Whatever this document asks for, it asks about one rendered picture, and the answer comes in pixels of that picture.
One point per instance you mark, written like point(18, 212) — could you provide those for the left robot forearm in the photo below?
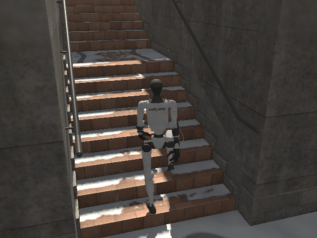
point(139, 129)

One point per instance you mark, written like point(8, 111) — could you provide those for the left robot upper arm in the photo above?
point(140, 113)

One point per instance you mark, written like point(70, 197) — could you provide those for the left robot hand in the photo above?
point(144, 133)

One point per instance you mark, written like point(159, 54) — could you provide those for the robot left shin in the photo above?
point(149, 188)

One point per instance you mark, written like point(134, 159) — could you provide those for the right robot upper arm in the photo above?
point(173, 113)

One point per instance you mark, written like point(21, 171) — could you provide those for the right robot forearm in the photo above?
point(175, 135)

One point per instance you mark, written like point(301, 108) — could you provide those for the right robot hand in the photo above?
point(175, 157)

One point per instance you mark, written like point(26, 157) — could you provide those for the robot torso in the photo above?
point(157, 117)

